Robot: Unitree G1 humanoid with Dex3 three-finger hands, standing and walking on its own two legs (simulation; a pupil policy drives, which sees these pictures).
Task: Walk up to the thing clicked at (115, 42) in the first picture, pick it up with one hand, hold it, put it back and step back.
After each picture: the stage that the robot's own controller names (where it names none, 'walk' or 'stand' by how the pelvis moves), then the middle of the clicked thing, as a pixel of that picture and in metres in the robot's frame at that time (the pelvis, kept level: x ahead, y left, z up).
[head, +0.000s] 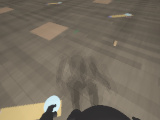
stand; (115, 43) +1.72 -0.55 -0.72
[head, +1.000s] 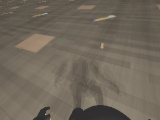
walk; (102, 45) +1.67 -0.10 -0.69
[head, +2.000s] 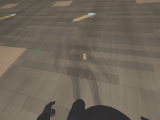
walk; (84, 56) +1.12 +0.23 -0.71
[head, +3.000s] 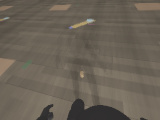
walk; (81, 74) +0.73 +0.22 -0.71
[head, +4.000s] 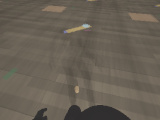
walk; (76, 89) +0.47 +0.18 -0.70
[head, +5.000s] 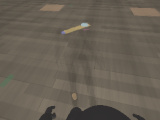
stand; (74, 96) +0.34 +0.22 -0.71
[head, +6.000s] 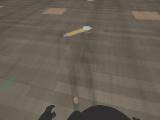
stand; (76, 100) +0.32 +0.19 -0.72
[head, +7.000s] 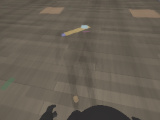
stand; (75, 99) +0.33 +0.20 -0.72
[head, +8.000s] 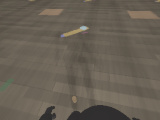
stand; (74, 99) +0.33 +0.22 -0.73
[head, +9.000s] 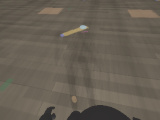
stand; (74, 99) +0.33 +0.22 -0.73
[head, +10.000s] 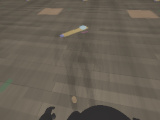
stand; (74, 99) +0.32 +0.22 -0.73
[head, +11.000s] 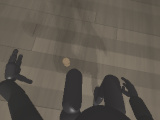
go down; (66, 62) +0.40 +0.25 -0.36
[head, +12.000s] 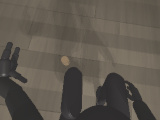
go down; (65, 61) +0.39 +0.27 -0.30
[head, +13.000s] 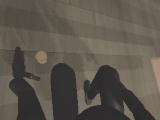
close in; (42, 57) +0.38 +0.30 -0.22
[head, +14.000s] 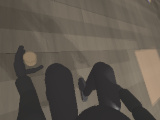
close; (30, 59) +0.38 +0.31 -0.21
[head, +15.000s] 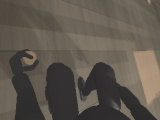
lift; (30, 58) +0.37 +0.31 -0.22
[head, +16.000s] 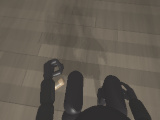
lift; (58, 84) +0.20 +0.33 -0.39
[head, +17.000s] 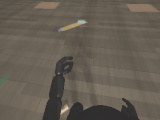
go down; (64, 109) +0.17 +0.32 -0.69
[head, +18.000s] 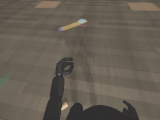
go down; (63, 106) +0.19 +0.34 -0.70
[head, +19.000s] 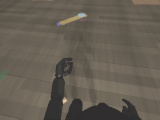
stand; (62, 101) +0.21 +0.35 -0.68
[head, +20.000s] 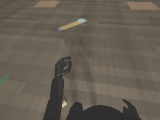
stand; (62, 104) +0.21 +0.35 -0.69
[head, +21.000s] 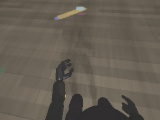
stand; (61, 96) +0.23 +0.36 -0.65
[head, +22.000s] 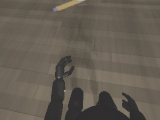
stand; (60, 91) +0.24 +0.36 -0.59
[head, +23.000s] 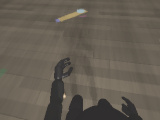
stand; (61, 97) +0.24 +0.37 -0.65
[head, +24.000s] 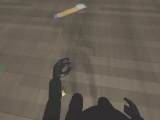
stand; (60, 94) +0.23 +0.37 -0.64
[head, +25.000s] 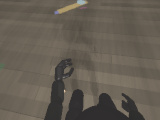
close; (60, 91) +0.25 +0.37 -0.60
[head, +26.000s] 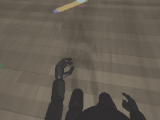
close; (60, 91) +0.25 +0.38 -0.59
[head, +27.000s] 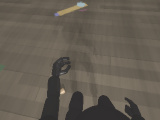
close; (60, 92) +0.25 +0.38 -0.63
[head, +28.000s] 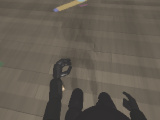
close; (59, 89) +0.26 +0.38 -0.60
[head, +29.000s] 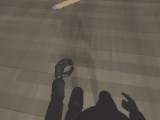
close; (59, 88) +0.26 +0.38 -0.58
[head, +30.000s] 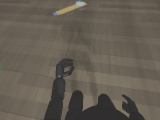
close; (59, 91) +0.27 +0.39 -0.61
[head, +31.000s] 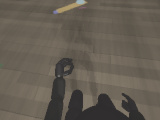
close; (59, 90) +0.26 +0.39 -0.61
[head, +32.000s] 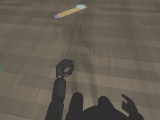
close; (59, 92) +0.26 +0.39 -0.63
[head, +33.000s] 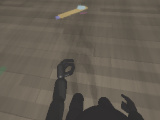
close; (60, 93) +0.26 +0.39 -0.63
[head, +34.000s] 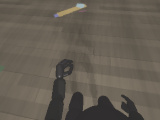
close; (59, 92) +0.26 +0.39 -0.63
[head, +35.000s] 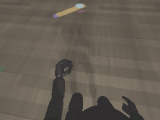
close; (59, 92) +0.26 +0.40 -0.63
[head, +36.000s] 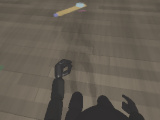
close; (58, 91) +0.27 +0.40 -0.63
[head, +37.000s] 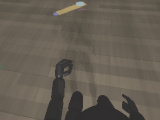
close; (58, 90) +0.27 +0.40 -0.62
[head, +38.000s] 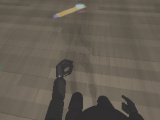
close; (58, 91) +0.28 +0.40 -0.63
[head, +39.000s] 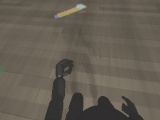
close; (59, 91) +0.27 +0.40 -0.63
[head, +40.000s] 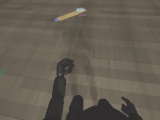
close; (59, 93) +0.27 +0.40 -0.65
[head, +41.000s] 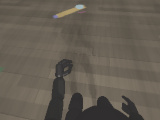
close; (58, 91) +0.28 +0.41 -0.63
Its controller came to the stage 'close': yes
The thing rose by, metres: 0.04
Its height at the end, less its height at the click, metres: -0.02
